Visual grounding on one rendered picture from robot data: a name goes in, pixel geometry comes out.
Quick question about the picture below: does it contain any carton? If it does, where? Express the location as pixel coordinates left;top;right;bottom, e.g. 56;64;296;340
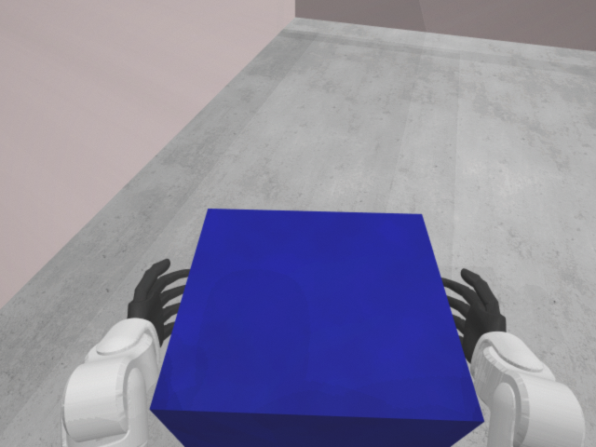
149;209;484;447

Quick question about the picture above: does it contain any robot left forearm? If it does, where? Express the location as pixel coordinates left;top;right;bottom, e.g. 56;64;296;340
61;318;160;447

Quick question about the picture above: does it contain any robot left hand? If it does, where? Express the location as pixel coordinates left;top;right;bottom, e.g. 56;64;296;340
127;259;190;347

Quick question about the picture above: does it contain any robot right forearm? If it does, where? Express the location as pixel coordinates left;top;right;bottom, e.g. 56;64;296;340
470;332;586;447

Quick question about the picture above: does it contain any robot right hand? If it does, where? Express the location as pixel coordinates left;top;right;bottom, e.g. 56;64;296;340
441;268;507;363

